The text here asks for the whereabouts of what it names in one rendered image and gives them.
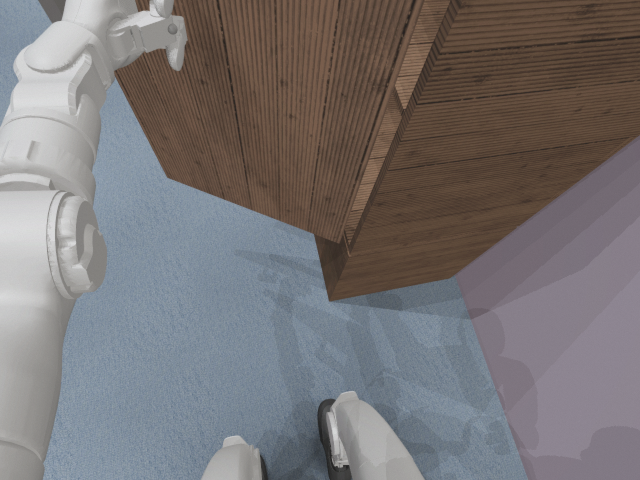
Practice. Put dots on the right robot thigh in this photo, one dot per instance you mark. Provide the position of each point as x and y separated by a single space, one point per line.
373 449

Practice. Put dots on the robot left hand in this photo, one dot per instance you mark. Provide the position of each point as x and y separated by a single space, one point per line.
111 21

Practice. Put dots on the robot right shin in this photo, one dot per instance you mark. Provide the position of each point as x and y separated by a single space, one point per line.
346 396

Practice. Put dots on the cupboard door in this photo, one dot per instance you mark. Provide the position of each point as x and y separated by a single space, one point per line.
278 103

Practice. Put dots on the left robot forearm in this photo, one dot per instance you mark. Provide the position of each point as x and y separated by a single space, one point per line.
50 134

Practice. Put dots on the handle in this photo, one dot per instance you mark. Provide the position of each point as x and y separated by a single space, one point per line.
53 8

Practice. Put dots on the robot left upper arm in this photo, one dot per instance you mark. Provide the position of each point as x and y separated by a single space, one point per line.
51 252

